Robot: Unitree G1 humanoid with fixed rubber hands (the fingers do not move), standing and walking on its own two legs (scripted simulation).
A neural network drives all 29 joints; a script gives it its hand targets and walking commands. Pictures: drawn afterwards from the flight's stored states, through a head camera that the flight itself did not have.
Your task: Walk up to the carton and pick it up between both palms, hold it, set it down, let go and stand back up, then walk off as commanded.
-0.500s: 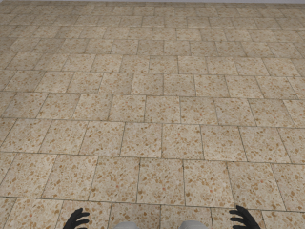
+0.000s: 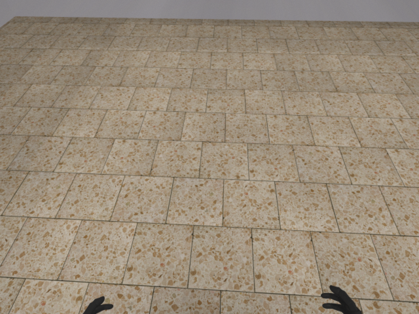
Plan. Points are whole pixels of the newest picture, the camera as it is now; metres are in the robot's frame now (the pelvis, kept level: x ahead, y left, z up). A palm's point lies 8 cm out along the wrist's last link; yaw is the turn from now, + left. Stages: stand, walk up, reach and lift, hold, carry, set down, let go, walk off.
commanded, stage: stand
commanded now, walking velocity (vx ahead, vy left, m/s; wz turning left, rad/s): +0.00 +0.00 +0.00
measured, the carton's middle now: out of the picture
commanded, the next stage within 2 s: walk up in 1.82 s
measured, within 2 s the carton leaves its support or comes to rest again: neither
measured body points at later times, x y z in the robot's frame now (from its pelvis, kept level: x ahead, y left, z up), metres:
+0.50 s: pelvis +0.00 -0.01 +0.01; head +0.01 -0.01 +0.46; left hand +0.06 +0.27 -0.13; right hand +0.06 -0.28 -0.13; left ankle +0.01 +0.12 -0.73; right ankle +0.01 -0.13 -0.73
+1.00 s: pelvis +0.00 -0.01 +0.01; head +0.00 -0.01 +0.46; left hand +0.06 +0.26 -0.13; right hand +0.05 -0.29 -0.13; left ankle +0.01 +0.12 -0.73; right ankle +0.01 -0.13 -0.73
